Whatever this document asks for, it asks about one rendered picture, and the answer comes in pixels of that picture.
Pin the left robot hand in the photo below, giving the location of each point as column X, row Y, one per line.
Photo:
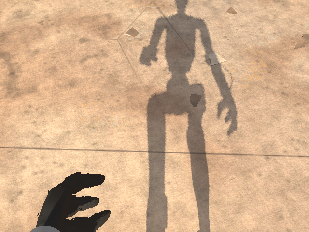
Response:
column 61, row 203

